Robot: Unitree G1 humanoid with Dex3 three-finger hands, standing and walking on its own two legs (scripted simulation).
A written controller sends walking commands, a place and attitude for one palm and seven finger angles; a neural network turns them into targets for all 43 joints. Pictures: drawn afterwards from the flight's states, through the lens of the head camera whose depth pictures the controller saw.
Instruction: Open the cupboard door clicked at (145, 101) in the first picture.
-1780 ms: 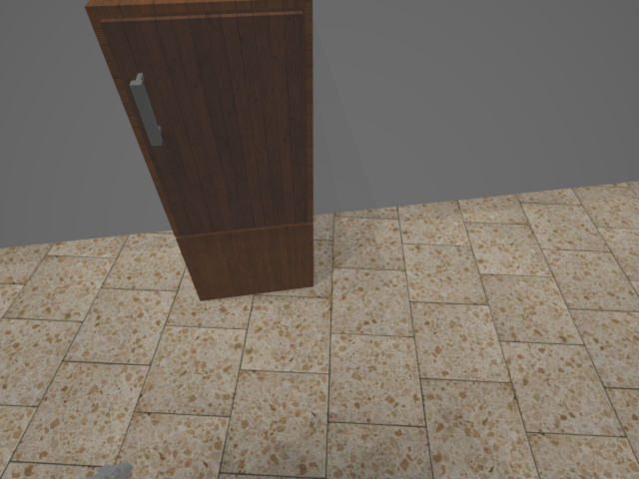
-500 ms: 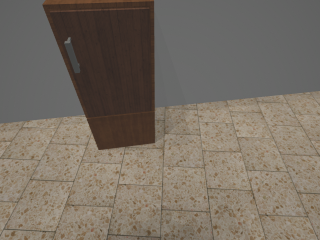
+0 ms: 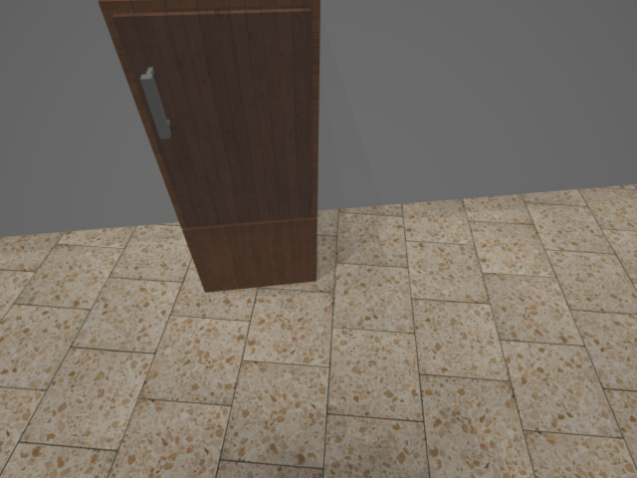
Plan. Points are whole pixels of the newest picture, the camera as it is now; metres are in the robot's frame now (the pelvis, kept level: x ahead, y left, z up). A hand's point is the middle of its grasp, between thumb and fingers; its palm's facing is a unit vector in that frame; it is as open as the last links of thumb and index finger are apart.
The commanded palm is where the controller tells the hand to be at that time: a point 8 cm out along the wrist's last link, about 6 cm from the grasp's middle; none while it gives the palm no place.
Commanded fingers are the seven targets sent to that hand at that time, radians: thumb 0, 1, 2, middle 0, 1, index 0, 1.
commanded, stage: turn to face it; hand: left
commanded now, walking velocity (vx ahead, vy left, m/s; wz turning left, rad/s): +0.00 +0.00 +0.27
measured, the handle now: (158, 103) +0.83 +0.41 +0.03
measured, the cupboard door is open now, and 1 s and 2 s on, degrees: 0 0 0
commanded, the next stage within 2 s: take the last steps up to it in 0.30 s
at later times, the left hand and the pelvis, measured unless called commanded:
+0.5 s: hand out of the picture -0.02 +0.21 -0.19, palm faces +0.13 -0.96 -0.24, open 7.4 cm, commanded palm none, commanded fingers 0.00 0.90 0.90 -0.20 -0.30 -0.20 -0.30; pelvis -0.02 +0.01 -0.02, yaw +6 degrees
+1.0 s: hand (182, 471) +0.16 +0.21 -0.17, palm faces +0.20 -0.96 -0.20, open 7.4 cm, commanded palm none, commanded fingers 0.00 0.90 0.90 -0.20 -0.30 -0.20 -0.30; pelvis +0.12 +0.02 -0.02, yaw +12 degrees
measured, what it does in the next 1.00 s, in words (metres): walks ahead: right foot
